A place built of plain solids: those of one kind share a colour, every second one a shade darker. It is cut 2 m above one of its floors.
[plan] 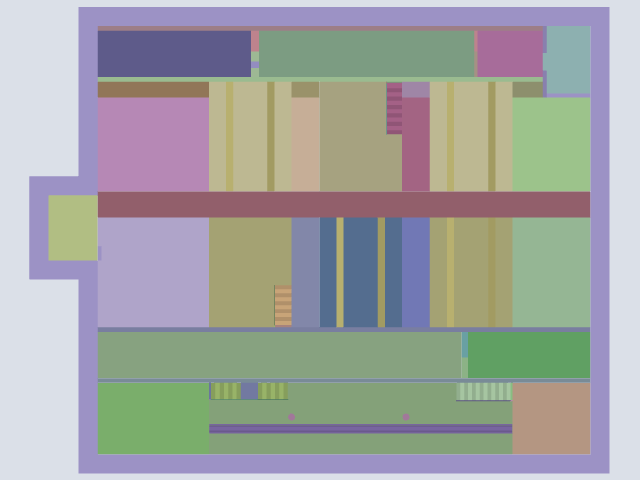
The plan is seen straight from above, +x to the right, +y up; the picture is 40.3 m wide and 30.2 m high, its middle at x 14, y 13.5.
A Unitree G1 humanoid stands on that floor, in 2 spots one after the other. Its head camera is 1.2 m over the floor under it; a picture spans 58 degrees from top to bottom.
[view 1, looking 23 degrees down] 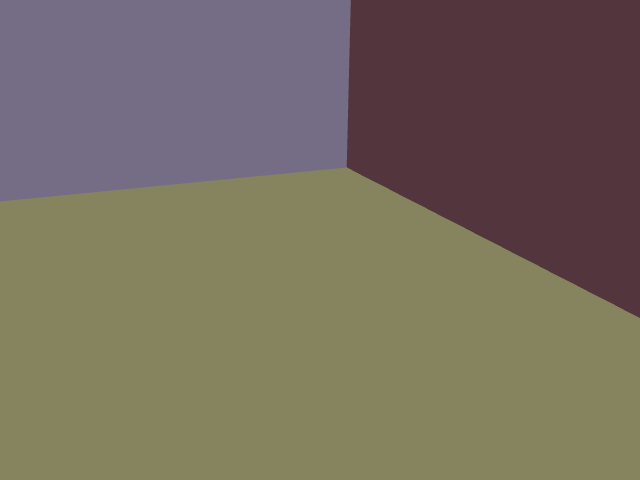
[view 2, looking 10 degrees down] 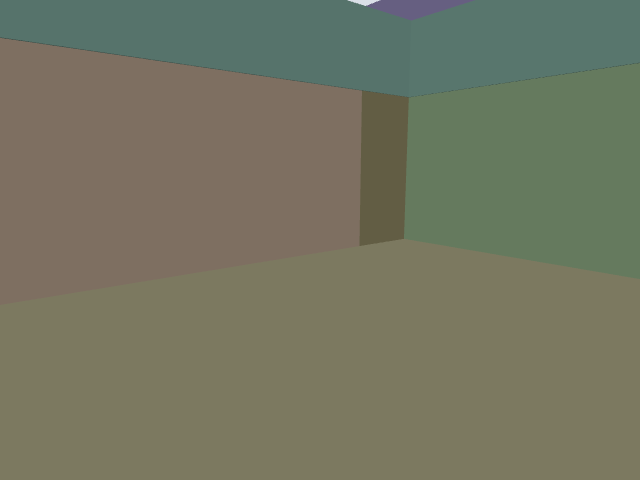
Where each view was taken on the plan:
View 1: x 11.53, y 12.75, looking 158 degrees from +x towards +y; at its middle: floor_basins_gravel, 3.07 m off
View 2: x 18.48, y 18.05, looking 141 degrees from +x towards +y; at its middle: floor_hall6b_tile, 5.91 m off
